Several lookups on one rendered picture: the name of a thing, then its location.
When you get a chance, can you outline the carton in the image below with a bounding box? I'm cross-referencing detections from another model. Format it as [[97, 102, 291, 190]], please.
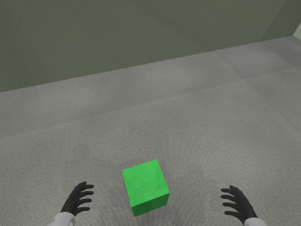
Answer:
[[122, 159, 170, 217]]

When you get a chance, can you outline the right robot hand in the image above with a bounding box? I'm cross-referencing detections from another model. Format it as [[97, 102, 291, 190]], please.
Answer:
[[220, 186, 258, 226]]

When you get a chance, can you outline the left robot hand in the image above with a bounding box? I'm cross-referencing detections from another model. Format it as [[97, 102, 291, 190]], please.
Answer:
[[60, 181, 94, 216]]

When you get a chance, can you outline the robot left forearm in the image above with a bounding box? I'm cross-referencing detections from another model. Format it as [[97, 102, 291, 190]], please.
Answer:
[[48, 212, 75, 226]]

